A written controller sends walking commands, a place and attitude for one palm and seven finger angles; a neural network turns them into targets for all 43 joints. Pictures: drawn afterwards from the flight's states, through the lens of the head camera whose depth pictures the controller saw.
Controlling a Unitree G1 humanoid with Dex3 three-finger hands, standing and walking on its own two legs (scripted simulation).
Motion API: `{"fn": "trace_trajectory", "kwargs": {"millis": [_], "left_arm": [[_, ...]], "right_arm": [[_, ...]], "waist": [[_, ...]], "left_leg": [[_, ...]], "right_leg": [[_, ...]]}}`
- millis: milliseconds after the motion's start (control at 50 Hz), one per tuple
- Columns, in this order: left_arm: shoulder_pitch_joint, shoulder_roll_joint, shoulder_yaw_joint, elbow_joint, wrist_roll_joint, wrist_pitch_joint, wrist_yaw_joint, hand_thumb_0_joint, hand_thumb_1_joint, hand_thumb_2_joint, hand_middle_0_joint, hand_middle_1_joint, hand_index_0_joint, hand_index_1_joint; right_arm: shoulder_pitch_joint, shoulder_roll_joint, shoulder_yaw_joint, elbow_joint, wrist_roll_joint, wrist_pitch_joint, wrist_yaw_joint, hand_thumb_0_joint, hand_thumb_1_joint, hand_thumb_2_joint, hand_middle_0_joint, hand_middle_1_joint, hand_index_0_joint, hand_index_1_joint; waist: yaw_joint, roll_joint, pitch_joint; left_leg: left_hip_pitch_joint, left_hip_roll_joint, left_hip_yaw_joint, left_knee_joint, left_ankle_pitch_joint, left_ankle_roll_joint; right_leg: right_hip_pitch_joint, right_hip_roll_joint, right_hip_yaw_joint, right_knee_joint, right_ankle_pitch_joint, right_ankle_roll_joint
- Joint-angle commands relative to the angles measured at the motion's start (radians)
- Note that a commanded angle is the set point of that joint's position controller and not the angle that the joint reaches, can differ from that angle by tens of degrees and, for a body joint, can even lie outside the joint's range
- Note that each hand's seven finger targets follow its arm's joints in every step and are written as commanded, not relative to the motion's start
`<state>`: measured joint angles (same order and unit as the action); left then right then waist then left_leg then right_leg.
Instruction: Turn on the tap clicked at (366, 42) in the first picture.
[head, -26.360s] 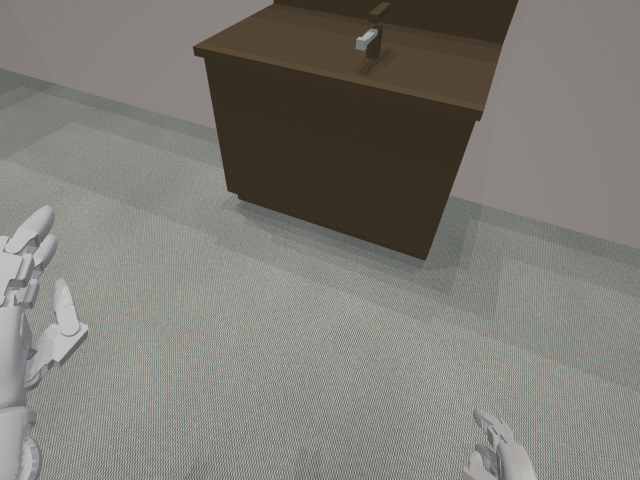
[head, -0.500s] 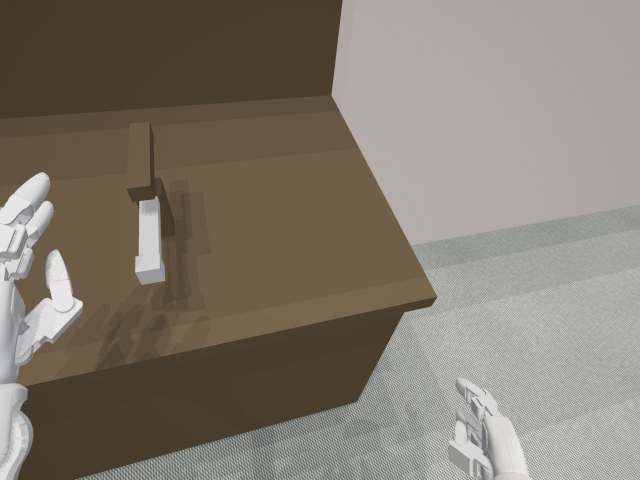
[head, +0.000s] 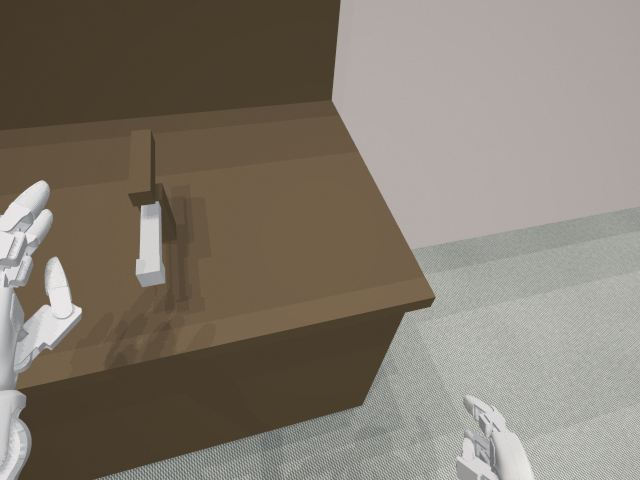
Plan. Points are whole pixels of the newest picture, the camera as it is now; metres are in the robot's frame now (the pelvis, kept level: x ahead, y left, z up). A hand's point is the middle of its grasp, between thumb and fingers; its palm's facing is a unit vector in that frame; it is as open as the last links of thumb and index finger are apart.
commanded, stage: look again from close up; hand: left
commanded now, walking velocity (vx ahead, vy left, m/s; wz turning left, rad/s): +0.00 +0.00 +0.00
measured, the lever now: (150, 271) +0.34 +0.25 +0.05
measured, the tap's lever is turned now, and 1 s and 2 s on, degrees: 0 0 0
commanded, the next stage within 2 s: shuffle to correct the standing spot in 0.04 s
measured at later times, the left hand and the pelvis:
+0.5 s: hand (118, 312) +0.22 +0.21 +0.16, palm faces +0.36 -0.85 -0.37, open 7.4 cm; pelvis +0.00 -0.04 +0.00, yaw +0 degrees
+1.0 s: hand (144, 317) +0.22 +0.19 +0.15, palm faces +0.34 -0.84 -0.41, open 7.4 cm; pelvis +0.01 -0.06 -0.01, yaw +1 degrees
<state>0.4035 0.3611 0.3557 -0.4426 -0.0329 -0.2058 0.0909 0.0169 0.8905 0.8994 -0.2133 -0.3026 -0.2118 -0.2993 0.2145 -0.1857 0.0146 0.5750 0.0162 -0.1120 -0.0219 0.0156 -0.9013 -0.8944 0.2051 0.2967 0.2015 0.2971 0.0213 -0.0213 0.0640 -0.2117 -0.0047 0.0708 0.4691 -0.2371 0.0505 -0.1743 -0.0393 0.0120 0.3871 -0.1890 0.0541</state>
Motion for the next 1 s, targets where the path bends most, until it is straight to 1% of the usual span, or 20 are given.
{"fn": "trace_trajectory", "kwargs": {"millis": [0, 20, 40, 120, 140, 220, 240, 400, 420, 440, 480, 520, 540, 620, 640, 720, 760, 860, 900, 980], "left_arm": [[-0.067, 0.163, 0.098, -0.213, -0.002, -0.067, 0.023, 0.000, 0.900, 0.900, -0.200, -0.300, -0.200, -0.300], [-0.065, 0.190, 0.124, -0.214, -0.001, -0.065, 0.027, 0.000, 0.900, 0.900, -0.200, -0.300, -0.200, -0.300], [-0.059, 0.152, 0.094, -0.191, -0.003, -0.065, 0.023, 0.000, 0.900, 0.900, -0.200, -0.300, -0.200, -0.300], [-0.058, 0.191, 0.125, -0.211, -0.001, -0.062, 0.029, 0.000, 0.900, 0.900, -0.200, -0.300, -0.200, -0.300], [-0.057, 0.151, 0.093, -0.193, -0.007, -0.062, 0.024, 0.000, 0.900, 0.900, -0.200, -0.300, -0.200, -0.300], [-0.096, 0.181, 0.115, -0.213, -0.008, -0.056, 0.026, 0.000, 0.900, 0.900, -0.200, -0.300, -0.200, -0.300], [-0.094, 0.153, 0.090, -0.198, -0.012, -0.055, 0.021, 0.000, 0.900, 0.900, -0.200, -0.300, -0.200, -0.300], [-0.072, 0.172, 0.109, -0.227, -0.021, -0.044, 0.015, 0.000, 0.900, 0.900, -0.200, -0.300, -0.200, -0.300], [-0.063, 0.197, 0.132, -0.239, -0.022, -0.040, 0.016, 0.000, 0.900, 0.900, -0.200, -0.300, -0.200, -0.300], [-0.052, 0.163, 0.103, -0.218, -0.027, -0.038, 0.010, 0.000, 0.900, 0.900, -0.200, -0.300, -0.200, -0.300], [-0.057, 0.172, 0.111, -0.229, -0.030, -0.037, 0.007, 0.000, 0.900, 0.900, -0.200, -0.300, -0.200, -0.300], [-0.055, 0.203, 0.139, -0.248, -0.032, -0.034, 0.009, 0.000, 0.900, 0.900, -0.200, -0.300, -0.200, -0.300], [-0.049, 0.170, 0.112, -0.229, -0.037, -0.031, 0.005, 0.000, 0.900, 0.900, -0.200, -0.300, -0.200, -0.300], [-0.035, 0.212, 0.147, -0.262, -0.043, -0.021, 0.007, 0.000, 0.900, 0.900, -0.200, -0.300, -0.200, -0.300], [-0.023, 0.187, 0.126, -0.243, -0.047, -0.020, 0.004, 0.000, 0.900, 0.900, -0.200, -0.300, -0.200, -0.300], [0.000, 0.227, 0.163, -0.272, -0.051, -0.012, 0.009, 0.000, 0.900, 0.900, -0.200, -0.300, -0.200, -0.300], [-0.001, 0.214, 0.151, -0.278, -0.056, -0.012, 0.006, 0.000, 0.900, 0.900, -0.200, -0.300, -0.200, -0.300], [0.042, 0.212, 0.158, -0.276, -0.051, -0.012, 0.033, 0.000, 0.900, 0.900, -0.200, -0.300, -0.200, -0.300], [0.060, 0.214, 0.163, -0.262, -0.048, -0.012, 0.041, 0.000, 0.900, 0.900, -0.200, -0.300, -0.200, -0.300], [0.038, 0.199, 0.143, -0.252, -0.038, -0.013, 0.044, 0.000, 0.900, 0.900, -0.200, -0.300, -0.200, -0.300]], "right_arm": [[-0.088, -0.139, -0.059, -0.160, 0.003, -0.055, -0.009, 0.000, -0.900, -0.900, 0.200, 0.300, 0.200, 0.300], [-0.102, -0.137, -0.055, -0.157, 0.006, -0.055, -0.011, 0.000, -0.900, -0.900, 0.200, 0.300, 0.200, 0.300], [-0.092, -0.140, -0.056, -0.153, 0.000, -0.051, -0.011, 0.000, -0.900, -0.900, 0.200, 0.300, 0.200, 0.300], [-0.100, -0.140, -0.059, -0.156, 0.006, -0.054, -0.014, 0.000, -0.900, -0.900, 0.200, 0.300, 0.200, 0.300], [-0.089, -0.139, -0.058, -0.151, 0.002, -0.051, -0.013, 0.000, -0.900, -0.900, 0.200, 0.300, 0.200, 0.300], [-0.100, -0.136, -0.063, -0.158, 0.009, -0.049, -0.013, 0.000, -0.900, -0.900, 0.200, 0.300, 0.200, 0.300], [-0.091, -0.138, -0.063, -0.157, 0.004, -0.046, -0.011, 0.000, -0.900, -0.900, 0.200, 0.300, 0.200, 0.300], [-0.077, -0.134, -0.077, -0.182, 0.007, -0.041, 0.003, 0.000, -0.900, -0.900, 0.200, 0.300, 0.200, 0.300], [-0.087, -0.131, -0.074, -0.182, 0.009, -0.040, 0.003, 0.000, -0.900, -0.900, 0.200, 0.300, 0.200, 0.300], [-0.081, -0.131, -0.072, -0.181, 0.003, -0.037, 0.003, 0.000, -0.900, -0.900, 0.200, 0.300, 0.200, 0.300], [-0.076, -0.134, -0.080, -0.183, 0.004, -0.036, 0.003, 0.000, -0.900, -0.900, 0.200, 0.300, 0.200, 0.300], [-0.086, -0.130, -0.079, -0.184, 0.006, -0.035, 0.000, 0.000, -0.900, -0.900, 0.200, 0.300, 0.200, 0.300], [-0.075, -0.133, -0.077, -0.180, 0.002, -0.033, 0.001, 0.000, -0.900, -0.900, 0.200, 0.300, 0.200, 0.300], [-0.082, -0.132, -0.086, -0.186, 0.008, -0.031, -0.005, 0.000, -0.900, -0.900, 0.200, 0.300, 0.200, 0.300], [-0.073, -0.131, -0.083, -0.180, 0.002, -0.029, -0.005, 0.000, -0.900, -0.900, 0.200, 0.300, 0.200, 0.300], [-0.077, -0.134, -0.091, -0.181, 0.007, -0.029, -0.011, 0.000, -0.900, -0.900, 0.200, 0.300, 0.200, 0.300], [-0.070, -0.136, -0.096, -0.182, 0.004, -0.028, -0.012, 0.000, -0.900, -0.900, 0.200, 0.300, 0.200, 0.300], [-0.081, -0.128, -0.080, -0.172, 0.012, -0.031, -0.015, 0.000, -0.900, -0.900, 0.200, 0.300, 0.200, 0.300], [-0.078, -0.129, -0.077, -0.164, 0.011, -0.030, -0.016, 0.000, -0.900, -0.900, 0.200, 0.300, 0.200, 0.300], [-0.088, -0.135, -0.071, -0.155, 0.010, -0.030, -0.020, 0.000, -0.900, -0.900, 0.200, 0.300, 0.200, 0.300]], "waist": [[-0.002, 0.091, -0.147], [0.000, 0.086, -0.144], [-0.002, 0.070, -0.137], [0.000, 0.080, -0.151], [-0.003, 0.051, -0.144], [-0.004, 0.097, -0.129], [-0.005, 0.098, -0.127], [-0.003, 0.099, -0.148], [-0.002, 0.099, -0.156], [-0.005, 0.082, -0.145], [-0.006, 0.088, -0.143], [-0.005, 0.099, -0.146], [-0.010, 0.084, -0.142], [-0.009, 0.051, -0.163], [-0.013, 0.036, -0.164], [-0.012, 0.034, -0.170], [-0.014, 0.026, -0.168], [-0.016, 0.030, -0.175], [-0.017, 0.007, -0.173], [-0.016, 0.036, -0.157]], "left_leg": [[0.023, 0.090, -0.089, -0.115, 0.066, -0.034], [0.024, 0.091, -0.089, -0.118, 0.061, -0.035], [0.016, 0.088, -0.086, -0.117, 0.053, -0.032], [0.033, 0.089, -0.085, -0.107, 0.076, -0.030], [0.031, 0.089, -0.091, -0.113, 0.079, -0.032], [0.045, 0.113, -0.101, -0.138, 0.077, -0.038], [0.040, 0.120, -0.104, -0.144, 0.070, -0.037], [0.047, 0.148, -0.103, -0.102, 0.103, -0.030], [0.052, 0.146, -0.098, -0.094, 0.122, -0.031], [0.039, 0.144, -0.094, -0.086, 0.107, -0.030], [0.035, 0.144, -0.085, -0.067, 0.083, -0.031], [0.035, 0.141, -0.083, -0.059, 0.067, -0.031], [0.024, 0.137, -0.082, -0.053, 0.059, -0.031], [0.045, 0.127, -0.068, 0.007, 0.072, -0.030], [0.035, 0.123, -0.064, 0.015, 0.049, -0.030], [0.044, 0.121, -0.068, 0.051, 0.069, -0.030], [0.036, 0.123, -0.065, 0.068, 0.073, -0.029], [0.023, 0.078, -0.064, 0.083, 0.052, -0.030], [0.020, 0.075, -0.069, 0.072, 0.071, -0.029], [0.039, 0.099, -0.088, 0.011, 0.131, -0.020]], "right_leg": [[0.042, -0.018, 0.006, -0.020, 0.139, -0.075], [0.038, -0.018, 0.002, -0.024, 0.129, -0.072], [0.033, -0.015, 0.002, -0.031, 0.125, -0.072], [0.037, -0.023, 0.009, -0.028, 0.138, -0.073], [0.029, -0.013, 0.004, -0.032, 0.132, -0.072], [0.004, 0.002, -0.004, -0.018, 0.098, -0.064], [-0.002, 0.009, -0.011, -0.015, 0.090, -0.062], [-0.004, 0.006, -0.003, -0.005, 0.113, -0.062], [-0.005, 0.005, -0.004, -0.008, 0.122, -0.062], [-0.014, 0.005, -0.001, -0.015, 0.117, -0.063], [-0.028, -0.001, 0.015, -0.015, 0.119, -0.069], [-0.038, -0.005, 0.026, -0.017, 0.107, -0.073], [-0.040, -0.002, 0.023, -0.017, 0.101, -0.074], [-0.062, -0.029, 0.056, -0.018, 0.126, -0.093], [-0.070, -0.032, 0.054, -0.020, 0.105, -0.092], [-0.092, -0.050, 0.074, -0.008, 0.122, -0.109], [-0.095, -0.054, 0.073, 0.001, 0.129, -0.107], [-0.052, -0.091, 0.121, -0.034, 0.135, -0.112], [-0.034, -0.095, 0.113, -0.033, 0.154, -0.113], [-0.019, -0.064, 0.070, -0.016, 0.167, -0.091]]}}
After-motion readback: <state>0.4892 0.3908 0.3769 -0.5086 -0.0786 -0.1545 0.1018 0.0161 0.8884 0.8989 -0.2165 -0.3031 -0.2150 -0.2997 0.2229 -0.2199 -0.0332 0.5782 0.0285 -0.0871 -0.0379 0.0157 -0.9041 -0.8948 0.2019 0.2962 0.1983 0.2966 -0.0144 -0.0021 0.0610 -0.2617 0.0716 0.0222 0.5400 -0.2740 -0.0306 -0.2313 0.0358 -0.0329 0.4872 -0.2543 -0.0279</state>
